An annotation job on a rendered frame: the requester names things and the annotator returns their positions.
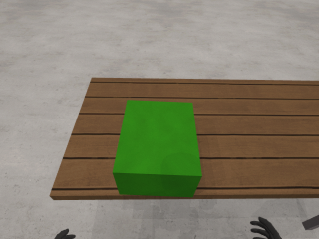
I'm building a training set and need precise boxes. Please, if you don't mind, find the carton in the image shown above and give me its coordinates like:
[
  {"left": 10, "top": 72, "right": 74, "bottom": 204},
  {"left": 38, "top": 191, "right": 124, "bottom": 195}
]
[{"left": 112, "top": 100, "right": 202, "bottom": 197}]

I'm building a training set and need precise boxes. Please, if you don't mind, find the table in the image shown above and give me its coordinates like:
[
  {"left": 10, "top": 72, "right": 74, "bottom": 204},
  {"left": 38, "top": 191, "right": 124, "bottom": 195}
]
[{"left": 49, "top": 77, "right": 319, "bottom": 230}]

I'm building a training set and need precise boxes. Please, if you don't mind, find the robot right hand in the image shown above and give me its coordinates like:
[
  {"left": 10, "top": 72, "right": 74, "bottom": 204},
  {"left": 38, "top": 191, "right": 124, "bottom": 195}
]
[{"left": 250, "top": 216, "right": 282, "bottom": 239}]

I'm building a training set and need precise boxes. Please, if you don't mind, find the robot left hand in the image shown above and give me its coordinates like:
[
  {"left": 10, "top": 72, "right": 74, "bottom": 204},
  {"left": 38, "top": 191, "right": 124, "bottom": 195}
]
[{"left": 55, "top": 229, "right": 76, "bottom": 239}]

